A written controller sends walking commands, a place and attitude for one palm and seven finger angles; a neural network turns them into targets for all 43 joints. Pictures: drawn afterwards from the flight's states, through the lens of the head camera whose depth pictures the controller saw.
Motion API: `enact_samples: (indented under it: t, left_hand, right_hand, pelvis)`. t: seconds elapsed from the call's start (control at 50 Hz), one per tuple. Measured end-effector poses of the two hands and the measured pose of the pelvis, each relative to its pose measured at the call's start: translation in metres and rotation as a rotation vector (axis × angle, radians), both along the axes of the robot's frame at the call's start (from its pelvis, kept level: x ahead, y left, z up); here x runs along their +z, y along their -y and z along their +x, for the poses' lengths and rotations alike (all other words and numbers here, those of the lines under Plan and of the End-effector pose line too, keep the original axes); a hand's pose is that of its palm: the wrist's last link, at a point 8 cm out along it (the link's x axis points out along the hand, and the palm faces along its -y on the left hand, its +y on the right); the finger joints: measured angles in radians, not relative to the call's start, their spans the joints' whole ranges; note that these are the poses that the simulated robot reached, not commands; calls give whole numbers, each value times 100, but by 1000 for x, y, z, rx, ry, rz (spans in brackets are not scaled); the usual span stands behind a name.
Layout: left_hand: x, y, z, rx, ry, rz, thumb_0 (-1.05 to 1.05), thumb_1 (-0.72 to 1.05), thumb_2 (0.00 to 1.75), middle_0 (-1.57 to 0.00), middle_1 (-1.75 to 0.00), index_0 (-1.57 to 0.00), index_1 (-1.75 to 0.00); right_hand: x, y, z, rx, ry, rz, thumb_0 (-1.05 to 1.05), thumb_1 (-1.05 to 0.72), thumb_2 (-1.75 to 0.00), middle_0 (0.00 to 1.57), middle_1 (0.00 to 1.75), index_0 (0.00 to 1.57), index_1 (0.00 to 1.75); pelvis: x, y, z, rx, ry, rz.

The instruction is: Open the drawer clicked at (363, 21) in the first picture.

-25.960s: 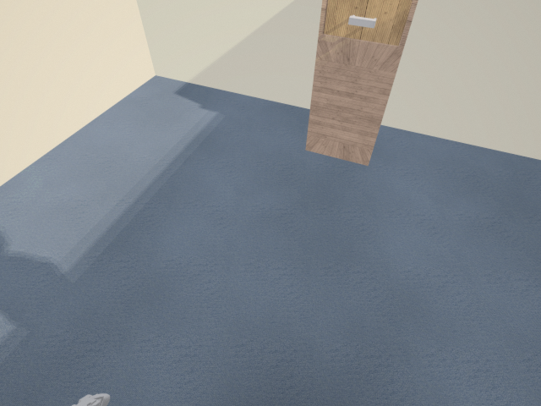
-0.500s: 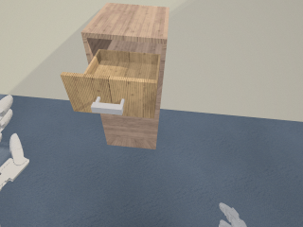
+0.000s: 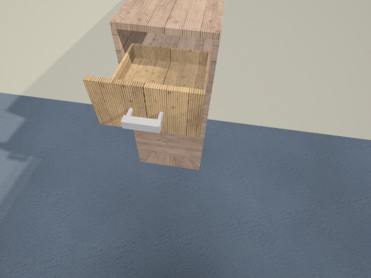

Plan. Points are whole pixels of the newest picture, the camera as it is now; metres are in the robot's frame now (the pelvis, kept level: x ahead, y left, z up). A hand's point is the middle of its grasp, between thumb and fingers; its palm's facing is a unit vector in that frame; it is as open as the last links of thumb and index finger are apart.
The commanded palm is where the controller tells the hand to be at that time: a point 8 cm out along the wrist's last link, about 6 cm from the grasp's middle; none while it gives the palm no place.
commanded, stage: let the arm hang, fingers relaxed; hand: left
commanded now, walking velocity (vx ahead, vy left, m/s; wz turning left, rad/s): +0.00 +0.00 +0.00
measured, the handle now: (143, 118) +0.52 +0.16 +0.00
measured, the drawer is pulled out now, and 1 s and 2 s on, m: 0.29 0.29 0.29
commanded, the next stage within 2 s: look to check the result in 0.62 s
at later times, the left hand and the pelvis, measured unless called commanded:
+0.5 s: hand out of the picture -0.01 +0.17 -0.18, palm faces +0.01 -0.99 -0.16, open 7.3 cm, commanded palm none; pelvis +0.00 +0.01 +0.00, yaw -2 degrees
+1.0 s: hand out of the picture -0.01 +0.17 -0.18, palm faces +0.01 -0.99 -0.17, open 7.4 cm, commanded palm none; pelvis +0.00 +0.01 +0.00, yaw -2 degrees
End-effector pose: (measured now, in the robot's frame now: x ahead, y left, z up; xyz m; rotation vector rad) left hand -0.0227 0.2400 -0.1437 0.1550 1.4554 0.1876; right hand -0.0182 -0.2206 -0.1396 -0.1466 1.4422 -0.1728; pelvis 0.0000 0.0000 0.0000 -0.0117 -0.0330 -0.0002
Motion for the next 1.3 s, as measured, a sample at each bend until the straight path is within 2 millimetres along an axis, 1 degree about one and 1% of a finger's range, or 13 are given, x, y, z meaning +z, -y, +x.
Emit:
enact_samples:
  t: [0.06,0.14,0.22,0.32,0.4,0.46,0.62,0.74,0.88,1.16,1.3]
  left_hand:
    - [3,-1,-14,1,-45,4,-1,94,90,-20,-30,-20,-29]
    - [5,3,-19,2,-58,-4,0,92,90,-20,-30,-20,-29]
    - [3,11,-15,-6,-40,-24,0,92,90,-20,-30,-20,-29]
    - [-1,22,-3,-16,-1,-54,0,91,90,-20,-30,-20,-29]
    - [-4,27,7,-26,24,-68,0,91,90,-20,-30,-20,-29]
    - [-4,25,8,-27,23,-66,1,92,90,-20,-30,-20,-29]
    - [-3,19,7,-25,17,-55,0,91,90,-20,-30,-20,-29]
    - [-2,17,4,-25,-1,-49,0,91,90,-20,-30,-20,-29]
    - [-2,18,6,-25,-6,-50,0,91,90,-20,-30,-20,-29]
    - [-2,23,18,-28,17,-51,0,91,90,-20,-30,-20,-29]
    - [-1,23,21,-27,15,-47,0,91,90,-20,-30,-20,-29]
  right_hand:
    - [-3,-9,-6,-14,-11,21,1,-91,-90,20,30,20,29]
    - [-7,-21,-10,-24,-14,50,1,-91,-90,20,30,20,29]
    - [-9,-31,-11,-34,-8,71,1,-91,-90,20,30,20,29]
    - [-10,-39,-14,-47,1,80,0,-91,-90,20,30,20,29]
    - [-9,-42,-17,-60,3,78,0,-91,-90,20,30,20,29]
    - [-9,-42,-21,-70,0,74,0,-91,-90,20,30,20,29]
    - [-8,-41,-31,-82,-31,67,0,-91,-90,19,30,20,29]
    - [-7,-40,-34,-85,-46,66,0,-91,-90,19,30,20,29]
    - [-7,-39,-30,-85,-44,65,0,-91,-90,19,30,20,29]
    - [-8,-36,-8,-71,-1,66,0,-91,-90,19,30,20,29]
    - [-8,-32,-5,-68,-4,66,0,-91,-90,19,30,20,29]
  pelvis:
    - [1,-3,0,-5,5,2]
    - [2,-7,-1,-10,10,5]
    - [2,-9,-3,-16,12,7]
    - [2,-11,-4,-20,13,9]
    - [2,-12,-4,-24,13,10]
    - [2,-13,-4,-26,13,10]
    - [2,-14,-3,-28,11,10]
    - [2,-14,-3,-28,7,11]
    - [2,-14,0,-29,6,12]
    - [3,-11,4,-28,8,12]
    - [3,-8,7,-27,5,13]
